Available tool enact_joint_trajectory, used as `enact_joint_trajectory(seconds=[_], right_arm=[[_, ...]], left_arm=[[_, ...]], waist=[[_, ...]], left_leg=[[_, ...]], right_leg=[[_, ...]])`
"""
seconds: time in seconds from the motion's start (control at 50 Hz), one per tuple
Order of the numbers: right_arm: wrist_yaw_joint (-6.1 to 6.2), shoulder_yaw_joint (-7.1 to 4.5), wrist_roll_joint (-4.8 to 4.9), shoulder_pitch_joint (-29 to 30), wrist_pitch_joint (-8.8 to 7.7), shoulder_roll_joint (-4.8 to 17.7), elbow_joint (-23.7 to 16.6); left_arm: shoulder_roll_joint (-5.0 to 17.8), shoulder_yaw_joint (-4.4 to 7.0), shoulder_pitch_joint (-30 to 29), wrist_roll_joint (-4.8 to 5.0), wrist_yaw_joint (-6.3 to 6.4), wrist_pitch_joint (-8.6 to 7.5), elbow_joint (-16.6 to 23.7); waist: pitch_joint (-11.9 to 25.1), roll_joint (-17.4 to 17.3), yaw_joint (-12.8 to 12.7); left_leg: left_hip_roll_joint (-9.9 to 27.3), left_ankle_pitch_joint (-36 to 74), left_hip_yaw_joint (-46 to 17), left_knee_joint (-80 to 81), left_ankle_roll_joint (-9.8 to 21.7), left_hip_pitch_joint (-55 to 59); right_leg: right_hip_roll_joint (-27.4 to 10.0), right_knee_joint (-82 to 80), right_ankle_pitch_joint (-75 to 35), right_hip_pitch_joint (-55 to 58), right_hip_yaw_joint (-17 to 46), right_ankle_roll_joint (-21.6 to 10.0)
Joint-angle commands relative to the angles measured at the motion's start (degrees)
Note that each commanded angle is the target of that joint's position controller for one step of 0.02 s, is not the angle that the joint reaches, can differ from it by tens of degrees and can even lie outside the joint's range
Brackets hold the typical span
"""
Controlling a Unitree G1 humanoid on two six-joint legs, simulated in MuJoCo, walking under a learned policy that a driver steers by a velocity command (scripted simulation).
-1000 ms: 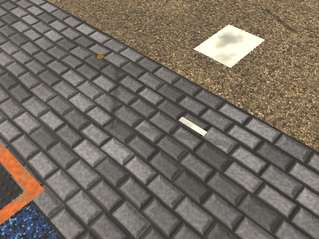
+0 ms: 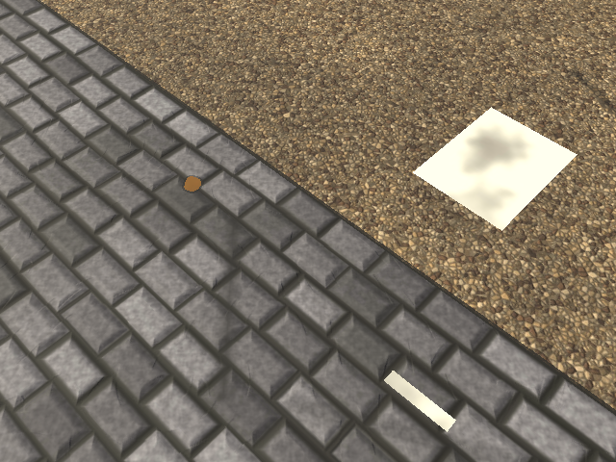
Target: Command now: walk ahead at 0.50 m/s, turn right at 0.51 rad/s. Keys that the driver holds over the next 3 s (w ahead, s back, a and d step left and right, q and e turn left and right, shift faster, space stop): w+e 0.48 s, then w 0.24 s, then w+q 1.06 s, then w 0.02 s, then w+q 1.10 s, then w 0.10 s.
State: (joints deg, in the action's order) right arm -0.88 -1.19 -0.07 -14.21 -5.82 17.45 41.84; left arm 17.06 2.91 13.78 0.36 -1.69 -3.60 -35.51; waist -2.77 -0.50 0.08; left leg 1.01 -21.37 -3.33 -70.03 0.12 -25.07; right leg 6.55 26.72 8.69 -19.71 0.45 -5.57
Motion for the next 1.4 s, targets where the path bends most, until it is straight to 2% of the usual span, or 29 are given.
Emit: enact_joint_trajectory(seconds=[0.02, 0.14, 0.22, 0.28, 0.3, 0.32, 0.34, 0.36, 0.4, 0.46, 0.64, 0.74, 0.78, 0.8, 0.82, 0.84, 0.86, 0.88, 0.92, 0.96, 1.02, 1.14, 1.24, 1.3, 1.32, 1.34, 1.36, 1.38, 1.4], right_arm=[[0.29, -1.76, -0.83, -0.21, -0.46, 6.49, -5.15], [0.40, -0.27, -0.73, 10.28, 0.02, 3.09, -7.26], [-0.03, -1.69, 0.50, 12.65, -0.70, 5.94, -8.21], [0.14, -3.44, 0.67, 6.32, -1.33, 7.85, -6.80], [0.54, -4.31, -0.08, 0.47, -1.61, 9.70, -6.30], [0.97, -5.41, -1.26, -5.74, -1.34, 14.10, -5.85], [0.25, -5.86, -0.57, -9.21, -0.54, 14.54, -3.95], [0.23, -4.76, -0.03, -6.29, -0.36, 10.01, -5.09], [0.51, -3.62, -0.36, -1.71, 0.25, 6.44, -5.25], [0.92, -3.16, -0.59, 0.14, -0.11, 4.36, -3.87], [0.60, -4.08, 0.70, -3.54, 0.18, 8.20, 1.92], [0.47, -4.36, 2.07, -8.13, 1.70, 10.10, 5.51], [0.61, -4.45, 2.43, -7.36, 2.46, 11.30, 6.14], [0.72, -4.09, 2.42, -6.93, 2.61, 10.80, 6.20], [0.76, -2.94, 1.34, -6.50, 2.20, 8.23, 5.05], [0.41, -0.59, 0.38, -11.88, 1.27, 0.84, 2.90], [0.38, -1.72, 1.73, -9.84, 0.38, 5.41, 3.98], [0.27, -2.91, 3.17, -5.77, 0.19, 8.41, 2.34], [0.62, -2.97, 2.08, -2.13, 0.61, 6.98, 1.73], [0.74, -3.12, 1.94, -4.92, 2.39, 5.02, 2.88], [0.93, -2.95, 1.78, -3.75, 4.07, 2.63, 2.28], [-0.81, -2.20, 1.24, 6.04, 3.67, 0.95, -1.07], [-2.30, -2.15, 1.24, 13.17, 3.83, 1.64, -5.19], [-2.61, -3.50, 1.18, 9.87, 4.31, 3.98, -6.12], [-2.41, -4.77, 1.37, 3.35, 4.52, 5.90, -4.79], [-1.61, -6.83, 1.54, -6.28, 4.81, 9.46, -2.19], [-0.30, -8.66, 1.84, -11.88, 5.35, 15.71, -0.97], [-0.66, -8.27, 1.62, -8.45, 4.30, 18.10, -3.52], [-1.29, -6.68, 1.40, -8.30, 3.34, 12.59, -4.05]], left_arm=[[7.40, 2.16, 0.51, -0.04, 0.88, -0.64, 3.57], [10.11, 3.08, 2.82, 0.79, 2.37, 0.35, 1.05], [9.80, 3.19, 5.59, 1.38, 2.45, 0.97, -0.44], [7.89, 2.79, 4.48, 0.90, 2.38, 1.30, -0.27], [4.85, 1.74, 4.78, 0.56, 2.17, 1.13, 0.16], [0.27, 0.29, 9.83, 0.61, 2.03, 0.80, 1.31], [2.69, 0.32, 12.28, 1.83, 2.10, 0.44, 2.65], [7.66, 1.65, 9.53, 2.16, 2.28, 0.77, 1.49], [8.27, 2.16, 3.01, 0.88, 2.29, 1.36, 2.44], [5.62, 2.11, 2.70, 1.28, 1.64, 2.05, 2.64], [0.77, -0.11, -8.81, 0.49, 0.15, 0.65, 4.78], [1.74, -0.06, -14.99, 0.86, -1.09, -0.12, 7.19], [4.06, 1.20, -9.78, 0.46, -0.99, -0.51, 6.11], [6.50, 2.66, -1.45, 0.20, -0.55, -0.52, 3.46], [10.12, 4.05, 8.22, -0.44, 0.34, -0.17, 1.36], [15.87, 4.99, 11.83, -1.39, 1.02, 0.20, 1.00], [11.19, 3.88, 12.40, -1.31, 1.10, 0.14, 1.23], [8.58, 2.85, 9.34, -0.91, 1.01, -0.14, 0.57], [4.82, 1.83, 3.11, -0.53, 0.65, -0.77, -0.28], [2.90, 1.62, -0.42, -1.00, 0.44, -1.98, -0.85], [3.71, 2.27, -1.68, -1.19, 0.78, -3.29, -2.86], [6.64, 3.32, 0.30, -1.00, 2.16, -2.77, -5.91], [8.92, 4.34, 3.86, 0.55, 2.39, -1.07, -8.67], [11.30, 4.98, 2.80, 1.29, 2.67, 0.20, -8.88], [11.65, 4.99, 1.84, 1.61, 2.74, 0.73, -8.70], [10.50, 4.39, 1.86, 1.60, 2.88, 0.84, -8.45], [5.65, 2.80, 3.97, -0.44, 2.97, 0.31, -6.61], [1.43, 1.00, 5.69, -0.80, 2.50, -1.60, -4.14], [6.89, 2.06, -0.73, 1.25, 1.75, -3.29, -3.27]], waist=[[4.79, 1.23, 1.18], [2.96, 4.37, -2.60], [3.86, 6.32, -3.02], [5.02, 7.86, 1.06], [9.46, 5.59, 3.88], [17.51, -7.08, 3.70], [19.17, -19.19, 2.99], [12.19, -10.84, 4.08], [4.31, -4.68, 3.38], [2.09, -7.44, 1.41], [-0.52, -3.04, 3.82], [-2.07, -4.05, 4.55], [1.21, -4.91, 0.07], [6.40, -3.96, -4.46], [14.05, -1.51, -8.67], [22.49, 13.58, -5.99], [25.36, 11.19, -8.13], [15.89, 9.62, -7.38], [7.37, 6.56, -3.72], [5.11, 7.36, -0.38], [1.76, 4.81, 1.11], [-1.66, 2.96, -1.73], [-3.74, 2.46, -3.81], [0.64, 4.83, -0.49], [4.40, 4.72, 3.49], [9.52, 3.08, 8.25], [13.70, -8.02, 8.01], [21.73, -14.98, 3.16], [20.40, -6.58, 6.96]], left_leg=[[4.04, 1.35, -1.78, 6.08, -2.48, -11.30], [0.12, 22.97, 1.19, 31.71, -5.47, -1.85], [-0.90, 23.03, -1.90, 39.32, -3.89, 1.28], [-0.63, 17.34, -1.06, 42.61, -0.45, 9.83], [4.16, 14.93, -4.77, 43.01, 2.29, 19.67], [17.13, 6.85, -22.75, 45.62, 8.76, 38.06], [23.89, -10.69, -44.35, 52.34, 13.77, 41.93], [21.77, -17.26, -40.21, 54.38, 12.07, 36.39], [16.87, -3.43, -23.64, 54.84, 9.35, 24.96], [12.97, 8.23, -11.58, 58.26, 9.07, 18.30], [12.29, 22.82, 1.98, 61.45, 10.71, 20.91], [15.04, 28.31, 1.73, 58.88, 9.61, 26.34], [14.30, 42.78, 2.32, 51.43, 8.26, 26.84], [11.74, 48.02, 4.32, 41.99, 6.80, 23.76], [9.16, 36.61, 5.57, 27.76, 4.56, 12.52], [-0.58, -1.64, 6.26, 5.77, 0.33, -9.55], [-1.06, -11.60, -3.29, -3.02, 0.26, -14.36], [1.53, -8.08, -3.43, -4.93, 0.60, -18.66], [5.44, 0.06, -1.62, 0.01, 0.40, -16.52], [6.90, 4.68, -2.23, 2.25, -0.19, -10.15], [7.02, 8.61, -2.99, 5.54, -1.30, -11.27], [6.10, 23.95, 0.26, 24.24, -0.78, -12.34], [5.13, 19.29, 3.78, 32.10, 2.28, -14.41], [0.27, 10.80, 8.69, 32.83, 5.51, -5.99], [-2.56, 10.19, 10.33, 34.32, 7.14, 2.64], [-4.99, 12.99, 9.58, 37.20, 9.34, 17.60], [6.19, 12.36, -10.19, 39.44, 14.70, 34.74], [17.39, 0.70, -43.01, 50.17, 24.97, 45.82], [17.61, -1.66, -41.70, 54.66, 22.20, 44.99]], right_leg=[[-16.43, -13.09, -15.45, 11.24, 21.15, -13.27], [-10.18, -12.34, -8.53, 0.33, 13.00, -8.03], [-12.68, -7.45, 0.31, 5.71, 19.98, -5.59], [-12.14, -0.14, 1.81, 6.67, 22.69, -2.92], [-9.17, 9.64, 3.44, 3.64, 19.79, -0.82], [-2.20, 28.49, 19.06, -10.30, 11.90, 3.02], [-2.68, 42.17, 26.65, -23.22, 8.73, 4.47], [-5.74, 47.67, 21.31, -26.54, 10.10, 5.14], [-9.15, 46.64, 13.18, -24.91, 7.34, 5.61], [-12.10, 42.48, 8.48, -20.34, 5.88, 5.89], [-11.27, 15.87, -6.86, -18.78, 2.15, 6.03], [-9.63, 6.47, -2.67, -14.68, -0.76, 3.28], [-6.95, 2.21, -0.98, -4.54, -2.43, 1.22], [-5.55, -0.09, -3.90, 8.06, -3.41, -0.31], [-12.57, 3.00, -6.12, 25.74, 3.46, -2.87], [-29.33, -0.82, 2.12, 44.27, 29.91, -11.01], [-31.20, -6.61, 6.20, 41.95, 38.67, -12.07], [-29.10, -7.55, 4.53, 35.51, 29.23, -9.72], [-24.10, -11.02, -0.86, 22.44, 17.04, -7.26], [-22.09, -15.50, -4.08, 14.61, 10.65, -6.45], [-22.29, -19.19, -9.39, 10.97, 4.14, -6.67], [-20.91, -20.59, -11.34, 13.62, -6.91, -4.56], [-23.67, -17.19, -14.63, 22.69, -10.10, -3.06], [-23.62, -6.27, -39.03, 25.72, -12.43, -1.10], [-22.33, 3.25, -45.54, 24.29, -13.77, 0.05], [-19.75, 16.66, -42.09, 17.43, -15.02, 2.27], [-14.78, 36.95, -11.23, -1.68, -15.20, 5.82], [-3.37, 52.60, 25.94, -19.01, -2.63, 8.09], [-6.55, 54.39, 23.33, -25.08, 5.49, 6.74]])
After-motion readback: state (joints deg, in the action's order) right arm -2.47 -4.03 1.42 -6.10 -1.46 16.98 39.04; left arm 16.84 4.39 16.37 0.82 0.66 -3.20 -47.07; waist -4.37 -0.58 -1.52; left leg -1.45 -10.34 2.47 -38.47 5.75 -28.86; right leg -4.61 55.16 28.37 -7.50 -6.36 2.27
